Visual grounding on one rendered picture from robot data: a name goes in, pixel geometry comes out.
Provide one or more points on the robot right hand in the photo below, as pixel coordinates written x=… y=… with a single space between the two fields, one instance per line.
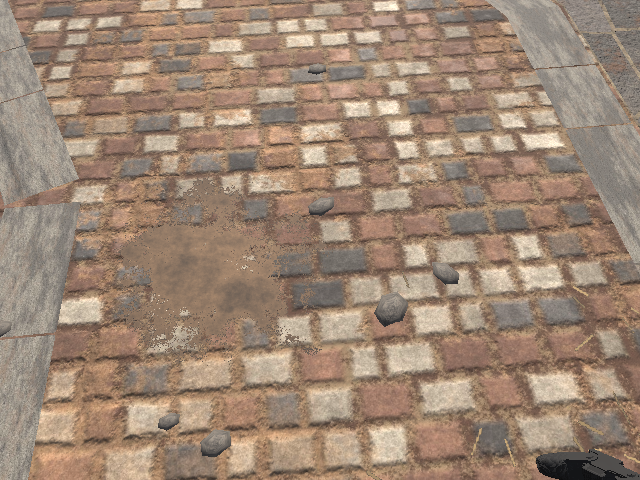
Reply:
x=593 y=465

